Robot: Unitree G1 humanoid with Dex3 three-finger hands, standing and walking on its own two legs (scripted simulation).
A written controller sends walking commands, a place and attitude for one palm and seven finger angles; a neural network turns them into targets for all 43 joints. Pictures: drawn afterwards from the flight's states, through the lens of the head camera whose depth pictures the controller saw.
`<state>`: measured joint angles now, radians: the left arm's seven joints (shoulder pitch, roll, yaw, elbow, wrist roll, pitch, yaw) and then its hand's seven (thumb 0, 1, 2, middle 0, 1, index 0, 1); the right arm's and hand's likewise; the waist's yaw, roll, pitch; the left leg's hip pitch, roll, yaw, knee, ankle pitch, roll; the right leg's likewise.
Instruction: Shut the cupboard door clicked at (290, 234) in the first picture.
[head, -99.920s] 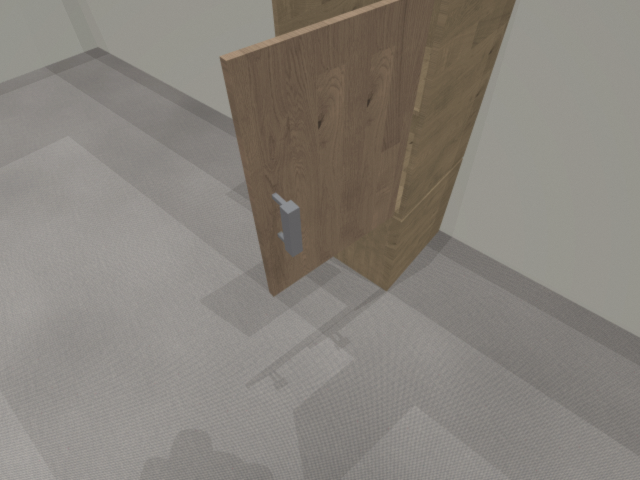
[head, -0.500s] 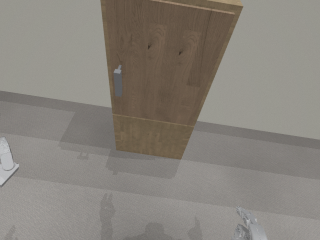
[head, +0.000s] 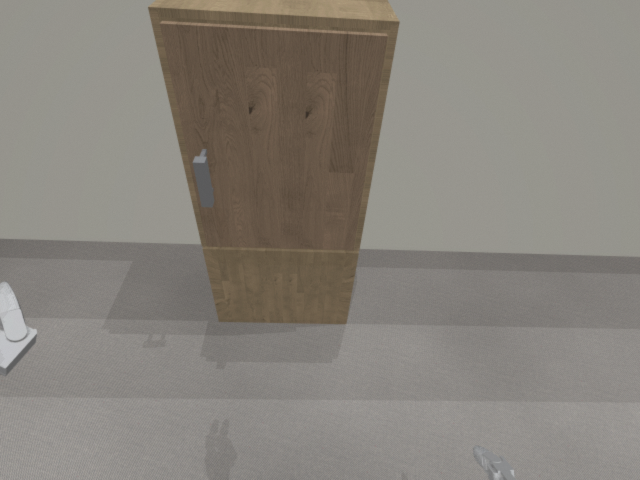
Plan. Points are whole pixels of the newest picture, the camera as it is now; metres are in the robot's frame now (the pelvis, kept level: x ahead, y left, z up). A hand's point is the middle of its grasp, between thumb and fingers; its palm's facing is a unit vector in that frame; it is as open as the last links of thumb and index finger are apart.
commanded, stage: stop stepping back and stand still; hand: left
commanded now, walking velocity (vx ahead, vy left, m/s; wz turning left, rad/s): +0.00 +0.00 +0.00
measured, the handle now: (205, 177) +0.80 +0.28 -0.08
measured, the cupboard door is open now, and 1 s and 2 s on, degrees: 0 0 0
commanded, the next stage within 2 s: let the arm hang, fingers relaxed in 0.44 s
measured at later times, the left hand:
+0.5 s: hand (42, 330) +0.21 +0.26 +0.17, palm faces +0.42 -0.80 -0.42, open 7.5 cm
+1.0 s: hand out of the picture -0.08 +0.19 -0.17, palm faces +0.06 -0.99 -0.13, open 7.3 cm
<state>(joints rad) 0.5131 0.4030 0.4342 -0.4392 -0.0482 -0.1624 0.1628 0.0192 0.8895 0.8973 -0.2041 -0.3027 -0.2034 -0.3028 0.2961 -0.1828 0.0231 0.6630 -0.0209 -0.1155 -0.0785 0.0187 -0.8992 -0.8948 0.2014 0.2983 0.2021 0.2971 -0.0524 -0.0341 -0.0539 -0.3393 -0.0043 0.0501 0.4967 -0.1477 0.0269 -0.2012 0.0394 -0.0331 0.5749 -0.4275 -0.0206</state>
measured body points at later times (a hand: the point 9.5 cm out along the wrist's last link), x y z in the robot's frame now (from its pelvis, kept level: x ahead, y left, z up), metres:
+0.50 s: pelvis +0.01 +0.00 +0.00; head +0.01 +0.01 +0.45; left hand +0.19 +0.30 +0.19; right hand +0.19 -0.23 -0.06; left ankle +0.04 +0.13 -0.73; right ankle -0.03 -0.08 -0.73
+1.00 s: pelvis -0.02 +0.02 +0.01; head +0.01 +0.05 +0.46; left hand -0.08 +0.25 -0.16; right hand -0.01 -0.24 -0.13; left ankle +0.04 +0.13 -0.73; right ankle -0.03 -0.08 -0.73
